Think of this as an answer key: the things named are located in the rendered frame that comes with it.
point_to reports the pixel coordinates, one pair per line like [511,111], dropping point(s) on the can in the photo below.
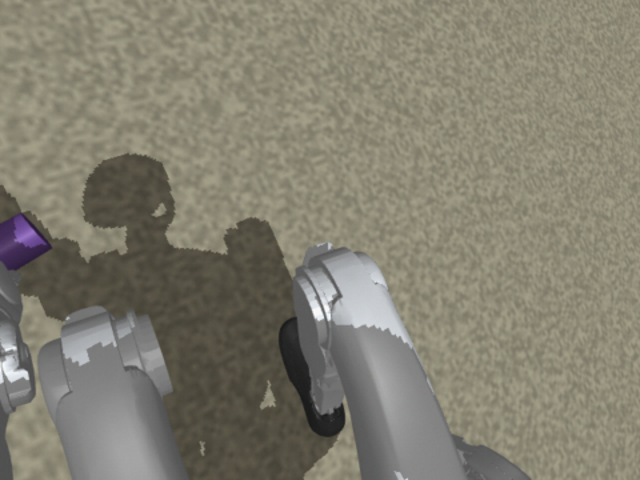
[20,242]

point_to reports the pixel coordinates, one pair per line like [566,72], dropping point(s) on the right robot hand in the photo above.
[483,463]

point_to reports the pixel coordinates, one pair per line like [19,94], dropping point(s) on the left robot arm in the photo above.
[17,378]

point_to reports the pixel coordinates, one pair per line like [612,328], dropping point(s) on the right robot foot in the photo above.
[298,372]

